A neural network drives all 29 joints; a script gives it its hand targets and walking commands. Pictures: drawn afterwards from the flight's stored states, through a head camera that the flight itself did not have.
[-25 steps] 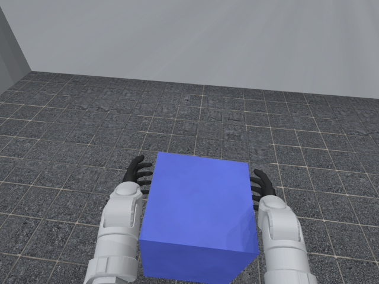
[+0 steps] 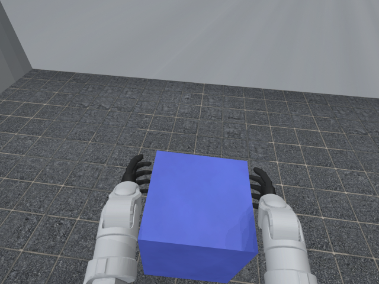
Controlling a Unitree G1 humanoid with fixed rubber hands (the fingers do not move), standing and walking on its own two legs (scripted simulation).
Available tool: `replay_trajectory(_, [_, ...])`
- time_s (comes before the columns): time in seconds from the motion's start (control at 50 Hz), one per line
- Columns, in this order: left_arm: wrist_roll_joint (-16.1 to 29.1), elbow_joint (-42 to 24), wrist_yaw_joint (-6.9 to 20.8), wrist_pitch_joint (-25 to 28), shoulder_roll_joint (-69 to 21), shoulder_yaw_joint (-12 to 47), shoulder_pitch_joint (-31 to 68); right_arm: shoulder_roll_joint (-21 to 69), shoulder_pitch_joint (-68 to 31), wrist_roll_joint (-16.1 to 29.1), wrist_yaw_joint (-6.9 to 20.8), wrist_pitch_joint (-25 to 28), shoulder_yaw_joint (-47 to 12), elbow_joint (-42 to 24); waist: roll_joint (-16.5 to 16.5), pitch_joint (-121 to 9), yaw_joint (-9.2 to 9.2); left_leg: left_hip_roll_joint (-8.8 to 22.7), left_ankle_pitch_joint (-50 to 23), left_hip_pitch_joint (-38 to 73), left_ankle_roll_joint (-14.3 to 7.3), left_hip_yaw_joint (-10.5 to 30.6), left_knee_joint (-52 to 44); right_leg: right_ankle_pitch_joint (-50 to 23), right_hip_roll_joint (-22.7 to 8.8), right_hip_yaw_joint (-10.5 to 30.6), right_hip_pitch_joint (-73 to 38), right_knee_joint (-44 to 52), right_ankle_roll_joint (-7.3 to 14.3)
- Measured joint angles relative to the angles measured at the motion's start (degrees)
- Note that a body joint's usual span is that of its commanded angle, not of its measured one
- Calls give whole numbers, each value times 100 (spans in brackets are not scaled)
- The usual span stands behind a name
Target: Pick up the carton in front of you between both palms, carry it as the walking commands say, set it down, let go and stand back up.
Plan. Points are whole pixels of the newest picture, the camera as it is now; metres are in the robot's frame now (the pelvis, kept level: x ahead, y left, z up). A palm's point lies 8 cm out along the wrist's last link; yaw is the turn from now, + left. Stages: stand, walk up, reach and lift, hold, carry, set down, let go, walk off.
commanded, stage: hold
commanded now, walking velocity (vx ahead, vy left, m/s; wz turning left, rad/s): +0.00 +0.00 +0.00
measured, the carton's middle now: (193, 220) +0.29 +0.00 -0.05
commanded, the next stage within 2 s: set down in 0.50 s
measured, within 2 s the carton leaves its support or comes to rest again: neither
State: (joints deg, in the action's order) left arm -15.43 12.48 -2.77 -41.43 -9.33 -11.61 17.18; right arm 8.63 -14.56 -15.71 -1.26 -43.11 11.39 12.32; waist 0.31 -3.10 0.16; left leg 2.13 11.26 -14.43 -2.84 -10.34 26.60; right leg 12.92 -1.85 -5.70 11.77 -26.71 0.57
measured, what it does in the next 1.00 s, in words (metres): stands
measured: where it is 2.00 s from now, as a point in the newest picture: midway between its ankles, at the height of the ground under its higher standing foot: outside the picture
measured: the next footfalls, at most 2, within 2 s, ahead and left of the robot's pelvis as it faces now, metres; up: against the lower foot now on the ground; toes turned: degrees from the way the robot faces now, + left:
none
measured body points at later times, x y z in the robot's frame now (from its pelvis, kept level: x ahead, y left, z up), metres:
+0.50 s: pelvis -0.03 -0.02 +0.00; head -0.10 -0.03 +0.44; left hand +0.27 +0.15 +0.07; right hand +0.28 -0.15 +0.04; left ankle +0.04 +0.09 -0.74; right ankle +0.01 -0.12 -0.74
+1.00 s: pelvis -0.03 -0.02 -0.03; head +0.06 -0.02 +0.41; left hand +0.35 +0.12 -0.04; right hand +0.32 -0.18 -0.07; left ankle +0.04 +0.08 -0.74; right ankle +0.01 -0.12 -0.74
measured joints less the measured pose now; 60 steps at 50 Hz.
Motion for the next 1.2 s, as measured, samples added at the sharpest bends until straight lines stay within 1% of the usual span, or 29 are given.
replay_trajectory(0.02, [9,8,10,20,-3,5,11,-10,38,10,23,17,5,-45,6,114,48,-42,-50,145,-2,74,-85,40,69,175,-186,92,52])
replay_trajectory(0.04, [26,21,26,37,-3,5,16,-16,69,2,51,42,10,-66,3,194,78,-71,-94,264,6,149,-154,72,83,189,-334,160,55])
replay_trajectory(0.06, [11,55,54,49,-6,2,28,-21,93,-6,69,61,22,-62,-2,250,74,-85,-128,368,15,202,-211,46,88,184,-454,215,9])
replay_trajectory(0.08, [-28,88,77,41,-13,0,46,-25,111,-20,92,70,31,-48,25,284,71,-122,-161,455,21,255,-263,-62,131,348,-559,274,3])
replay_trajectory(0.1, [-68,138,89,37,-19,-9,69,-26,117,-33,117,76,49,-17,62,308,51,-166,-198,537,24,313,-320,-3,150,447,-652,291,20])
replay_trajectory(0.18, [-174,291,115,37,-28,-210,112,18,-88,-102,160,64,119,304,94,383,-134,-206,-289,794,46,398,-435,64,135,414,-872,264,-8])
replay_trajectory(0.22, [-185,316,111,25,-36,-329,138,61,-255,-173,175,73,190,495,82,419,-175,-205,-293,835,60,431,-389,89,137,384,-913,189,17])
replay_trajectory(0.3, [-190,465,149,-17,-97,-543,333,149,-547,-418,176,171,507,853,74,527,-124,-213,-293,852,84,570,-254,142,159,294,-982,57,86])
replay_trajectory(0.36, [-260,547,156,-12,-134,-597,438,172,-607,-457,221,226,671,935,76,575,-71,-216,-330,873,102,605,-243,133,174,293,-991,11,120])
replay_trajectory(0.42, [-366,637,176,0,-168,-615,524,164,-584,-450,220,242,712,936,63,619,-48,-201,-362,920,118,592,-266,99,199,333,-1007,1,120])
replay_trajectory(0.48, [-433,703,221,20,-181,-609,561,140,-519,-404,227,242,711,889,12,613,-74,-244,-360,950,124,714,-291,57,253,413,-996,8,123])
replay_trajectory(0.6, [-538,860,269,107,-229,-818,684,158,-579,-396,183,269,755,975,-7,633,-158,-369,-301,945,155,1008,-153,43,390,667,-935,-90,160])
replay_trajectory(0.64, [-579,975,267,168,-271,-988,795,200,-705,-455,171,348,919,1148,24,622,-186,-420,-198,900,165,1102,-33,88,431,733,-877,-178,185])
replay_trajectory(0.7, [-744,1338,227,330,-310,-1422,1160,308,-1090,-676,189,613,1382,1673,125,663,-201,-488,131,797,154,1184,228,290,476,828,-739,-434,239])
replay_trajectory(0.74, [-899,1617,226,482,-306,-1684,1490,349,-1378,-869,170,802,1686,1996,186,740,-176,-505,219,676,157,1213,410,326,495,842,-621,-594,249])
replay_trajectory(0.78, [-1053,1768,213,662,-358,-1895,1773,356,-1604,-1019,149,969,1916,2181,200,831,-148,-492,113,488,160,1234,592,339,522,820,-442,-782,223])
replay_trajectory(0.82, [-1217,1854,206,879,-424,-2001,1942,369,-1727,-1127,137,1154,2106,2270,187,905,-105,-493,151,232,167,1258,803,421,530,789,-218,-950,190])
replay_trajectory(0.88, [-1432,1992,268,1251,-505,-2174,2050,409,-1785,-1239,173,1457,2346,2289,143,913,-62,-520,260,-299,151,1251,1036,504,512,782,312,-1186,148])
replay_trajectory(0.92, [-1469,2060,282,1558,-536,-2186,2036,379,-1766,-1272,189,1688,2337,2272,107,909,-65,-534,280,-751,141,1233,1181,536,503,789,774,-1353,122])
replay_trajectory(0.98, [-1339,2078,251,2134,-544,-2072,1900,258,-1706,-1209,188,2155,2129,2268,35,899,-54,-544,290,-1574,134,1221,1414,555,500,783,1598,-1596,97])
replay_trajectory(1.02, [-1129,1990,199,2517,-507,-1897,1764,150,-1672,-1033,151,2518,1904,2273,7,927,-44,-550,292,-2158,137,1204,1587,569,500,785,2193,-1789,88])
replay_trajectory(1.08, [-733,1846,99,3074,-479,-1678,1590,-46,-1627,-617,21,3039,1521,2279,-4,950,-93,-534,326,-3056,146,1162,1906,606,525,805,3106,-2127,76])
replay_trajectory(1.12, [-392,1719,-32,3397,-455,-1439,1454,-200,-1581,-212,-120,3313,1215,2225,-4,886,-150,-524,372,-3672,160,1157,2169,648,550,806,3719,-2376,68])
replay_trajectory(1.16, [-85,1564,-143,3662,-412,-1198,1301,-356,-1531,153,-171,3543,923,2147,12,693,-232,-535,446,-4289,190,1213,2467,702,593,825,4335,-2647,59])
replay_trajectory(1.2, [112,1446,-231,3845,-348,-1019,1159,-459,-1513,394,-229,3690,681,2107,30,393,-304,-551,566,-4836,244,1298,2747,765,654,858,4899,-2910,49])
